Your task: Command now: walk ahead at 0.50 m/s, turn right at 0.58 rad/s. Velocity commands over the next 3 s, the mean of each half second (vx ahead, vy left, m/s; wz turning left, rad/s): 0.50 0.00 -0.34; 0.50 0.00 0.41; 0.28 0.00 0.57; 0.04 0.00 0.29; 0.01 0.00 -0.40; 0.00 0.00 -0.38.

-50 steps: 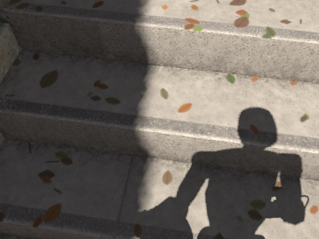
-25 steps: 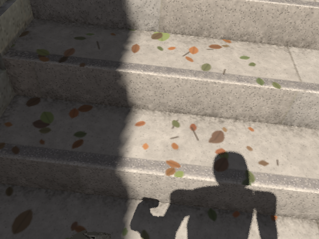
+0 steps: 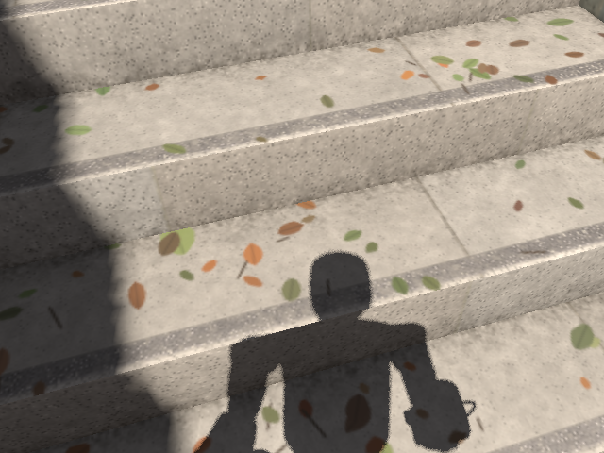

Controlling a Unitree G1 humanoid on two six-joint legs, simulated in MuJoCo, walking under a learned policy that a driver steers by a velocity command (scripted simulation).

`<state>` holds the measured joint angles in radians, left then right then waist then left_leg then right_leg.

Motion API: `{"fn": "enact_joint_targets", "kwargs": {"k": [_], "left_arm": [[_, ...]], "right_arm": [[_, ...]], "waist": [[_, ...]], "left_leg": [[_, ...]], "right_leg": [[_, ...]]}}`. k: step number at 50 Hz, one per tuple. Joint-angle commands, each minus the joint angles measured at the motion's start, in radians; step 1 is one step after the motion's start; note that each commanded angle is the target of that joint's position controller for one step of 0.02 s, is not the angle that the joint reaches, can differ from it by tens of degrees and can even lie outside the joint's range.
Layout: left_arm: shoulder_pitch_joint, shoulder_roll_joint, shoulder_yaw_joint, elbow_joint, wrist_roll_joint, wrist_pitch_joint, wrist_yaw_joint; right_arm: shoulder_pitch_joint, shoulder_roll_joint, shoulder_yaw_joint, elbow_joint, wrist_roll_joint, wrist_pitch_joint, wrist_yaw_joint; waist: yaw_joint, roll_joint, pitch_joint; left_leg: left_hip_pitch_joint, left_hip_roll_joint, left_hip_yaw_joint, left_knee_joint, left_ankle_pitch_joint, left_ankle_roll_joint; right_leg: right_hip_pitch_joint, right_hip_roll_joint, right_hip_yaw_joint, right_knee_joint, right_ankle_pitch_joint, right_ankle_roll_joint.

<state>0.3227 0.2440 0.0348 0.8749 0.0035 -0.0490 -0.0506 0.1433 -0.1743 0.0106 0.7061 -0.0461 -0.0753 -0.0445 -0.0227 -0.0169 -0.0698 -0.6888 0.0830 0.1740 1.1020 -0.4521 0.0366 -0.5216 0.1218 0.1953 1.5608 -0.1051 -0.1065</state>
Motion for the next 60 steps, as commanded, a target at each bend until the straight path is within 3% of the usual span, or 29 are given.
{"fn": "enact_joint_targets", "kwargs": {"k": [1,4,10,13,18,20,22,23,24,25,26,27,28,29,30,31,32,35,37,41,46,48,50,51,52,53,54,56,60], "left_arm": [[-0.095,-0.095,-0.034,-0.192,-0.038,0.012,-0.032],[-0.074,-0.177,-0.073,-0.234,-0.064,0.029,-0.018],[-0.244,-0.104,-0.061,-0.301,-0.027,0.055,0.041],[-0.333,-0.102,-0.053,-0.315,-0.035,0.06,0.055],[-0.576,-0.214,-0.104,-0.405,-0.052,0.029,0.012],[-0.664,-0.24,-0.136,-0.487,-0.053,0.013,-0.022],[-0.717,-0.259,-0.156,-0.511,-0.054,-0.005,-0.052],[-0.612,-0.158,-0.107,-0.47,-0.051,-0.016,-0.042],[-0.335,-0.089,-0.052,-0.411,-0.068,-0.026,-0.023],[-0.053,0.029,-0.004,-0.343,-0.054,-0.014,0.009],[0.111,0.224,0.065,-0.283,-0.002,0.005,0.05],[0.147,0.279,0.07,-0.215,0.022,0.028,0.077],[0.089,0.214,0.045,-0.19,0.053,0.02,0.059],[0.025,0.148,0.028,-0.14,0.026,0.014,0.036],[-0.024,0.023,-0.003,-0.085,0.011,0.003,0.026],[-0.078,-0.1,-0.034,-0.041,0.026,-0.016,0.017],[-0.122,-0.138,-0.04,-0.022,0.036,-0.03,0.011],[-0.121,-0.131,-0.034,0.016,0.023,-0.031,0.024],[-0.123,-0.12,-0.053,0.015,0.061,-0.025,0.037],[-0.06,-0.074,-0.072,0.043,0.055,0.007,0.055],[0.001,0.131,-0.018,0.032,0.051,0.023,0.117],[-0.008,0.243,0.004,0.029,0.005,0.019,0.111],[-0.074,0.289,0.027,-0.029,-0.025,0.033,0.101],[-0.105,0.277,0.033,-0.063,-0.04,0.028,0.106],[-0.114,0.092,-0.005,-0.141,-0.013,0.001,0.089],[-0.213,0.049,-0.007,-0.203,0.009,-0.043,0.051],[-0.219,0.016,-0.001,-0.218,-0.018,-0.067,0.021],[-0.293,-0.051,-0.03,-0.264,0.02,-0.085,-0.005],[-0.206,-0.115,-0.075,-0.283,0.035,-0.08,-0.009]], "right_arm": [[0.144,0.143,0.017,0.134,-0.019,0.017,-0.001],[0.199,0.11,0.0,0.213,0.001,0.005,0.021],[0.265,-0.039,-0.023,0.173,-0.028,-0.016,0.012],[0.409,-0.066,-0.04,0.195,0.0,-0.006,-0.002],[0.565,-0.056,-0.054,0.246,0.015,0.05,-0.038],[0.543,-0.048,-0.047,0.264,0.041,0.078,-0.054],[0.525,-0.102,-0.055,0.272,0.073,0.081,-0.042],[0.62,-0.116,-0.047,0.34,0.059,0.065,-0.016],[0.574,-0.152,-0.035,0.323,0.024,0.019,0.014],[0.502,-0.208,-0.05,0.296,0.047,-0.019,0.03],[0.49,-0.196,-0.041,0.261,0.06,-0.066,0.052],[0.419,-0.155,-0.047,0.306,0.061,-0.092,0.074],[0.392,-0.102,-0.076,0.3,0.098,-0.089,0.085],[0.245,-0.034,-0.068,0.223,0.113,-0.07,0.079],[0.119,0.044,-0.049,0.14,0.101,-0.042,0.077],[0.063,0.028,-0.05,0.084,0.087,-0.023,0.073],[0.078,0.056,-0.033,0.058,0.086,-0.003,0.079],[0.173,0.114,0.006,0.055,0.086,0.054,0.08],[0.145,0.068,-0.001,0.066,0.072,0.084,0.061],[0.006,0.07,0.032,-0.052,0.056,0.101,0.051],[-0.263,0.005,0.051,-0.201,0.043,0.084,0.075],[-0.1,-0.026,0.012,-0.162,0.054,0.065,0.074],[0.117,-0.144,-0.052,-0.099,0.065,0.052,0.071],[0.193,-0.202,-0.087,-0.069,0.056,0.052,0.077],[0.242,-0.348,-0.129,-0.037,0.044,0.064,0.071],[0.243,-0.361,-0.131,-0.037,0.015,0.063,0.056],[0.277,-0.253,-0.095,0.0,0.001,0.047,0.048],[0.247,-0.043,-0.037,0.056,0.014,0.027,0.061],[0.197,-0.061,-0.032,0.086,0.029,0.031,0.058]], "waist": [[0.068,-0.013,0.108],[0.099,0.033,0.158],[0.035,0.07,0.097],[-0.044,0.123,0.134],[-0.137,0.127,0.25],[-0.115,0.073,0.249],[-0.086,0.095,0.224],[-0.044,0.163,0.137],[0.12,0.334,-0.029],[0.259,0.372,-0.245],[0.299,0.075,-0.458],[0.247,-0.149,-0.601],[0.193,-0.069,-0.529],[0.146,-0.055,-0.36],[0.109,-0.075,-0.138],[0.055,-0.06,-0.043],[-0.003,-0.066,0.005],[-0.081,-0.073,0.086],[-0.082,-0.076,0.103],[-0.09,-0.045,0.202],[-0.019,-0.031,0.141],[-0.125,-0.1,-0.026],[-0.18,-0.198,-0.124],[-0.201,-0.178,-0.123],[-0.109,0.213,-0.093],[-0.085,0.272,-0.18],[-0.046,0.191,-0.089],[0.021,0.001,0.082],[0.091,-0.01,0.045]], "left_leg": [[0.2,0.242,-0.465,-0.586,-0.067,0.081],[0.255,0.224,-0.252,-0.707,0.079,0.058],[0.366,0.23,-0.085,-0.825,0.213,0.11],[0.633,0.273,-0.115,-0.862,0.191,0.113],[1.034,0.341,-0.155,-0.931,0.327,0.104],[0.94,0.329,-0.137,-1.029,0.349,0.103],[0.516,0.282,-0.04,-1.203,0.611,0.132],[0.51,0.246,0.003,-1.037,1.26,0.154],[0.514,0.251,-0.01,-0.819,1.926,0.144],[0.329,0.189,-0.057,-0.498,1.927,0.067],[0.166,0.078,-0.16,-0.135,1.528,-0.009],[0.178,-0.087,-0.261,0.344,0.408,-0.042],[0.107,-0.07,-0.397,0.671,0.311,-0.037],[0.02,-0.041,-0.344,0.778,0.305,-0.014],[-0.119,-0.003,-0.312,0.83,0.312,0.037],[-0.141,0.029,-0.308,0.837,0.333,0.096],[-0.142,0.023,-0.324,0.865,0.342,0.145],[-0.265,-0.012,-0.304,0.784,0.277,0.147],[-0.323,-0.074,-0.23,0.986,0.339,0.104],[-0.615,-0.08,-0.245,1.172,0.272,0.1],[-0.354,0.015,-0.032,0.532,0.216,0.071],[0.071,-0.113,0.087,0.421,0.046,0.129],[0.184,-0.207,0.059,0.158,-0.122,0.176],[0.302,-0.215,-0.124,-0.136,-0.064,0.205],[0.496,-0.062,-0.664,-0.507,-0.114,0.298],[0.594,0.051,-1.242,-0.888,-0.534,0.302],[0.537,0.112,-1.289,-0.961,-0.513,0.217],[0.277,0.036,-1.006,-0.763,-0.241,0.136],[0.344,-0.047,-0.643,-0.648,0.395,0.065]], "right_leg": [[-0.393,-0.112,0.005,0.397,0.072,-0.016],[-0.585,-0.143,-0.043,0.479,0.029,-0.024],[-0.616,-0.186,-0.109,0.227,0.195,0.101],[-0.804,-0.208,-0.097,0.237,0.112,0.095],[-1.209,-0.3,-0.135,0.273,-0.232,0.101],[-1.065,-0.375,-0.221,0.113,-0.226,0.11],[-0.315,-0.299,-0.376,-0.324,-0.264,0.068],[-0.044,-0.132,-0.565,-0.302,-0.383,0.03],[0.259,-0.079,-0.475,-0.301,-0.244,-0.043],[0.614,-0.174,-0.159,-0.418,-0.218,-0.13],[0.846,-0.421,0.356,-0.737,-0.34,-0.235],[0.818,-0.581,0.703,-1.208,-0.331,-0.264],[0.662,-0.627,0.63,-1.23,-0.297,-0.199],[0.499,-0.609,0.469,-1.195,-0.395,-0.127],[0.335,-0.573,0.272,-1.134,-0.431,-0.062],[0.214,-0.524,0.109,-1.088,-0.364,0.002],[0.14,-0.489,-0.004,-1.078,-0.299,0.038],[0.157,-0.455,-0.263,-1.203,-0.146,0.057],[0.125,-0.475,-0.336,-1.26,-0.09,0.034],[0.204,-0.481,-0.412,-1.31,-0.063,0.063],[0.259,-0.425,-0.581,-1.549,0.059,0.018],[0.334,-0.429,-0.62,-1.385,1.167,-0.04],[0.557,-0.474,-0.551,-1.035,1.579,-0.062],[0.498,-0.453,-0.48,-0.779,1.356,-0.039],[0.107,-0.244,-0.407,-0.396,0.315,0.058],[-0.164,-0.061,-0.094,-0.052,-0.107,0.08],[-0.28,-0.077,-0.002,0.156,-0.057,0.05],[-0.374,-0.123,-0.026,0.302,0.047,0.01],[-0.551,-0.142,-0.087,0.569,-0.027,-0.003]]}}
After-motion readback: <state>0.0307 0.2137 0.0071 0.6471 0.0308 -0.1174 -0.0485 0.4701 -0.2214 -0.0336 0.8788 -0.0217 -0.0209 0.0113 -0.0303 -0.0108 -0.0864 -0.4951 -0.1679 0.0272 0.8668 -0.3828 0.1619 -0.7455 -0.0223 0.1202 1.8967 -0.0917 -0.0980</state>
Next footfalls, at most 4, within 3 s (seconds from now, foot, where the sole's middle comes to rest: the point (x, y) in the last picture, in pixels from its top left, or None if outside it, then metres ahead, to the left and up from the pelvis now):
0.48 right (477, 437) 0.47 -0.28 -0.52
1.02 left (353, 262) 0.74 -0.07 -0.35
1.52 right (360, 88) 1.06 -0.11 -0.18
2.02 left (230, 125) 0.95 0.15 -0.18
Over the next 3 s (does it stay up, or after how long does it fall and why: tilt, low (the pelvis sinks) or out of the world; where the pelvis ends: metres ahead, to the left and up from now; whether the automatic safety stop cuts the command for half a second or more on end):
stays up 1.02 0.02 0.59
